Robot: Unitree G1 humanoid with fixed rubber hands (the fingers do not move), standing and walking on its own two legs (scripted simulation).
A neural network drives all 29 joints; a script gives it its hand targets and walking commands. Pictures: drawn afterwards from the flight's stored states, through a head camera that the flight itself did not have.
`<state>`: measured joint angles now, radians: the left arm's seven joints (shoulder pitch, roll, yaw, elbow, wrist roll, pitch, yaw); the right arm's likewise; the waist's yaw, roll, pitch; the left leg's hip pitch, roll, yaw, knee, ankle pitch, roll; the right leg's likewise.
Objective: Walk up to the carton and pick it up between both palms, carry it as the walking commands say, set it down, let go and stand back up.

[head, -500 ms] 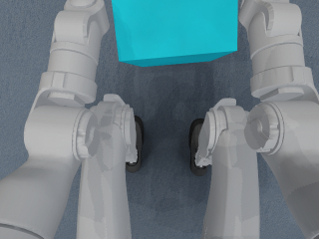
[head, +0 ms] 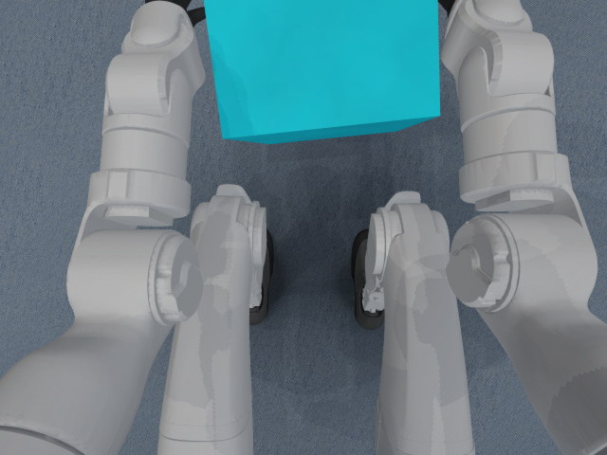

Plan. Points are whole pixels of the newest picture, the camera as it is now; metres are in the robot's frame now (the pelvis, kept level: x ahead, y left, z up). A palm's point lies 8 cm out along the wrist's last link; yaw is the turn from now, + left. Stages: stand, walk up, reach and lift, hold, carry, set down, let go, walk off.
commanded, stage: reach and lift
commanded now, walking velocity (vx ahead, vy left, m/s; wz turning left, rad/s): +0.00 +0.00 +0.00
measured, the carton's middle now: (320, 10) +0.56 +0.02 -0.14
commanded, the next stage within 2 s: none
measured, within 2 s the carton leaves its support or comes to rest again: neither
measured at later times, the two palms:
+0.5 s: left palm out of the picture +0.51 +0.16 +0.00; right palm out of the picture +0.53 -0.12 +0.01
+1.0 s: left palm out of the picture +0.48 +0.15 +0.08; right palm out of the picture +0.50 -0.13 +0.09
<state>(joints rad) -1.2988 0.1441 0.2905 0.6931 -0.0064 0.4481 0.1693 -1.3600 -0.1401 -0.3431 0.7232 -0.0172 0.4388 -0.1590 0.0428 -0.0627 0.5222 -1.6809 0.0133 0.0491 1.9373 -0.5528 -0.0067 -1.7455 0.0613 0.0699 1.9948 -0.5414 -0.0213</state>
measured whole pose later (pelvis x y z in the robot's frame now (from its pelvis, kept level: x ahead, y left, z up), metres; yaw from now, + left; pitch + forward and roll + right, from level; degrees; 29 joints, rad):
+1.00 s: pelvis +0.00 +0.00 +0.11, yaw -2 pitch +7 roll +4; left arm -1.11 0.09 0.29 0.64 0.02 0.48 0.16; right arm -1.19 -0.08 -0.33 0.68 -0.04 0.46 -0.16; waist 0.06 -0.06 0.52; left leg -1.20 0.00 0.04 1.56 -0.48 -0.02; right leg -1.26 0.06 0.08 1.63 -0.48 -0.02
